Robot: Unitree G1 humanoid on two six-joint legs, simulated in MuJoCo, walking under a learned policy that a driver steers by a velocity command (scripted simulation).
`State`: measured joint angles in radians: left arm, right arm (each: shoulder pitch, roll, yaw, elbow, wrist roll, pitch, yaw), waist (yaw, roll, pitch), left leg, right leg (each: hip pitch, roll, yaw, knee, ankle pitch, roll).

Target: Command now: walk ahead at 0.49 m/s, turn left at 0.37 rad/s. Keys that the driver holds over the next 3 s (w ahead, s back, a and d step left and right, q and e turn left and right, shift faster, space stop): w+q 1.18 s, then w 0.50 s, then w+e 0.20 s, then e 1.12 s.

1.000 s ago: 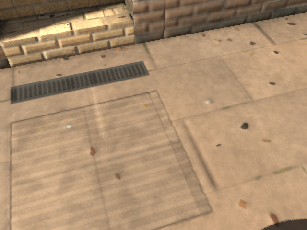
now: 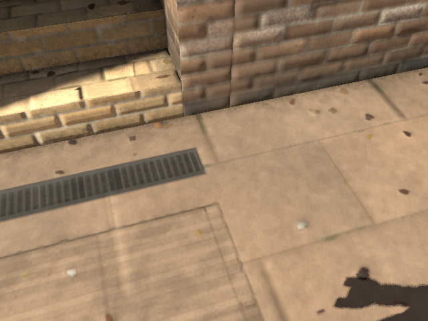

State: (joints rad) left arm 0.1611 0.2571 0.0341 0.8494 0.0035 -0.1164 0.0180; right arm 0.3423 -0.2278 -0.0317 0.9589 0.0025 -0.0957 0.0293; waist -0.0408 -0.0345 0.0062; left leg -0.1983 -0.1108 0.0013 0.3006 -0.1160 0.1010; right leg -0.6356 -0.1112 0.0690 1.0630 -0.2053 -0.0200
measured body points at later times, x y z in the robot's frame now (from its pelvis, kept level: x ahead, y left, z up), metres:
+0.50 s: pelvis +0.25 -0.05 +0.00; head +0.27 -0.05 +0.45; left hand +0.22 +0.23 -0.12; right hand +0.46 -0.28 -0.11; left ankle +0.26 +0.13 -0.66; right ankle +0.26 -0.16 -0.74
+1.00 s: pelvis +0.46 +0.12 +0.00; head +0.48 +0.15 +0.45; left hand +0.45 +0.44 -0.10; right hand +0.69 -0.06 -0.10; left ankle +0.44 +0.18 -0.74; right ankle +0.60 -0.02 -0.66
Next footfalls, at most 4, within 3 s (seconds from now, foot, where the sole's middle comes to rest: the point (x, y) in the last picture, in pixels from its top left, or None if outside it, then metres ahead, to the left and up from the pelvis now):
0.24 right None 0.30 -0.15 -0.78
0.78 left None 0.48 0.20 -0.78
1.30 right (149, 235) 0.82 0.22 -0.78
1.76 left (60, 243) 0.80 0.53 -0.78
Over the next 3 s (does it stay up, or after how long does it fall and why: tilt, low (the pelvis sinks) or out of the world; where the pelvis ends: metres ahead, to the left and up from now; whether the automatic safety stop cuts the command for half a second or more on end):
stays up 0.89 0.52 0.00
